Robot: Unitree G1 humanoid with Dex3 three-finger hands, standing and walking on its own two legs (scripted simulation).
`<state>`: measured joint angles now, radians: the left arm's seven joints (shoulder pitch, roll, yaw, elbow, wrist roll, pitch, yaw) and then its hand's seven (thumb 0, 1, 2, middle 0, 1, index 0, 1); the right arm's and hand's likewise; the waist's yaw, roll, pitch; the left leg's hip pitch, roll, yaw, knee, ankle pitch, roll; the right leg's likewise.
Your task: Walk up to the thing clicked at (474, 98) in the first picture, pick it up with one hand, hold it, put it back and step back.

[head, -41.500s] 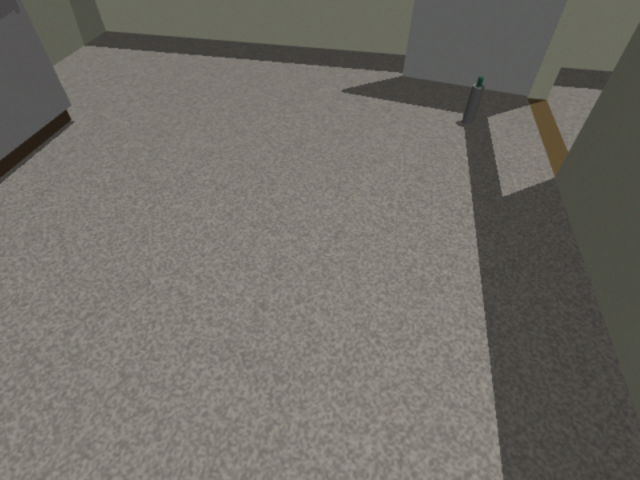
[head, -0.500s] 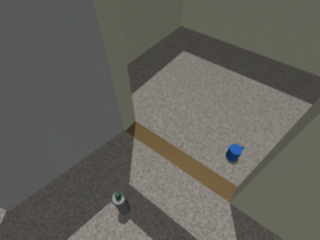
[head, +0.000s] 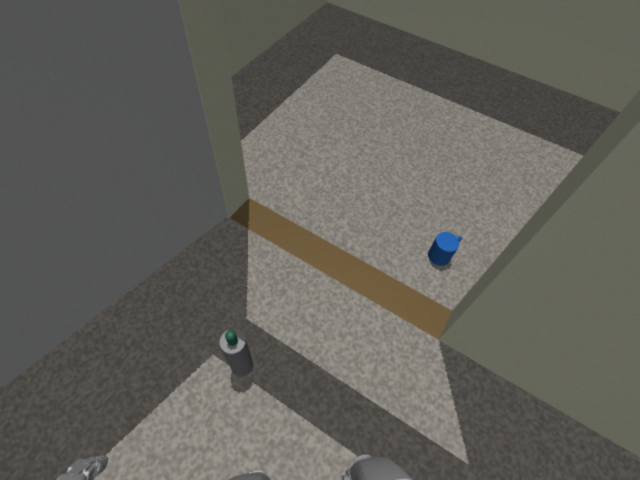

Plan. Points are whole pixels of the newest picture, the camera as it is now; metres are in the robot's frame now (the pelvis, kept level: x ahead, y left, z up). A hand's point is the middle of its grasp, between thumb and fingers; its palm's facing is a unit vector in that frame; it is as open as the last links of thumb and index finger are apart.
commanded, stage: step back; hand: left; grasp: from the side
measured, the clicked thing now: (236, 351) +0.46 +0.19 -0.62
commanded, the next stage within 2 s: none
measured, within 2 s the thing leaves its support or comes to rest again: neither
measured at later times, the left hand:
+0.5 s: hand out of the picture +0.00 +0.25 -0.15, palm faces +0.01 -0.93 -0.36, open 7.4 cm
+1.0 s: hand out of the picture -0.21 +0.20 -0.14, palm faces -0.03 -0.91 -0.41, open 7.4 cm
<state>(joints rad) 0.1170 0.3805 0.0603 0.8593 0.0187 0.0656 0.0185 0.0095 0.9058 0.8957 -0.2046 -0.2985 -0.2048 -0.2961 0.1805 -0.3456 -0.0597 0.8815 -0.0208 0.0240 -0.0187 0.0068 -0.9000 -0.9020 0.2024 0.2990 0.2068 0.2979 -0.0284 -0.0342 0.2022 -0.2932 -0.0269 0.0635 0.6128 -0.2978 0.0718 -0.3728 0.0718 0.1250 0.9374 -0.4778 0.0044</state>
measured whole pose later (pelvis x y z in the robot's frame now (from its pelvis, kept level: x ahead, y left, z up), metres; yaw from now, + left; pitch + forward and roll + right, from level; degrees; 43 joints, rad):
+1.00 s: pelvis -0.28 -0.06 +0.00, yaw -2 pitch -3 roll +2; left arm 0.23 0.35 0.07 0.84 0.04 0.06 0.00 0.01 0.90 0.90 -0.21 -0.30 -0.21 -0.30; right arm 0.19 -0.43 -0.06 0.84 0.00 0.05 -0.02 0.01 -0.90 -0.90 0.20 0.30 0.20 0.30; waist 0.02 0.02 0.13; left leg -0.53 -0.11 -0.12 1.12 -0.46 -0.01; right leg -0.30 -0.03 0.05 0.67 -0.33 0.00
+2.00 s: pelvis -0.54 -0.10 +0.00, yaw +4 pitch -3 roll +1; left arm 0.24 0.41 0.06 0.97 0.02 0.01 -0.02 0.01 0.91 0.90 -0.20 -0.30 -0.20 -0.30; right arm 0.26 -0.35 -0.06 0.98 -0.04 -0.01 0.02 0.01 -0.90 -0.90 0.20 0.30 0.21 0.30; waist 0.00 -0.03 0.06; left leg -0.21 -0.03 -0.01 0.56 -0.29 0.02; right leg -0.37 -0.03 0.01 0.83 -0.46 -0.02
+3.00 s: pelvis -0.49 -0.09 +0.02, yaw +3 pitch -4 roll +0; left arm 0.06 0.34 0.00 1.12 0.01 -0.01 0.00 0.01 0.91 0.90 -0.20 -0.30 -0.20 -0.30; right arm 0.05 -0.34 -0.02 1.12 -0.01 -0.01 0.01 0.01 -0.90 -0.90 0.20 0.30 0.20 0.30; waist 0.00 0.00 0.06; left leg -0.10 0.00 0.02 0.33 -0.17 0.00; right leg -0.09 -0.03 0.00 0.34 -0.19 0.02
